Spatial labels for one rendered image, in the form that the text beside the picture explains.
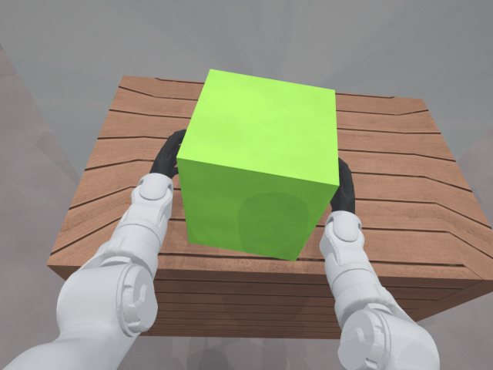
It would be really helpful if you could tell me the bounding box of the carton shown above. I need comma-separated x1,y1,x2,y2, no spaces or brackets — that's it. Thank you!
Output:
176,69,340,261

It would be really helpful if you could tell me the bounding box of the robot left upper arm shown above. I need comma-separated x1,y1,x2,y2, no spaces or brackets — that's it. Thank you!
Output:
2,263,158,370

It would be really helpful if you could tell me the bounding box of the left robot forearm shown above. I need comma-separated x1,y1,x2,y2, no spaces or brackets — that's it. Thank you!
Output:
56,173,173,330

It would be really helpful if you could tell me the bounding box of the left robot hand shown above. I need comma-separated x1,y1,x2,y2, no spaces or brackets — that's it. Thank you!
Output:
149,129,186,179

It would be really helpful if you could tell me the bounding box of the robot right upper arm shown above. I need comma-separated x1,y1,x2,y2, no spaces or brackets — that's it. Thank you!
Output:
337,308,440,370

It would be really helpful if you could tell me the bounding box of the pedestal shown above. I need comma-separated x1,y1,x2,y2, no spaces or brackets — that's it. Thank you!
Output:
47,76,493,339

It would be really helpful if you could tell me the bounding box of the right robot hand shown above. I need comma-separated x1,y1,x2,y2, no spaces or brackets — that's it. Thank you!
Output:
330,157,355,214

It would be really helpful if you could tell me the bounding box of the right robot forearm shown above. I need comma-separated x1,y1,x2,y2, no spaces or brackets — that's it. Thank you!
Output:
320,210,440,361

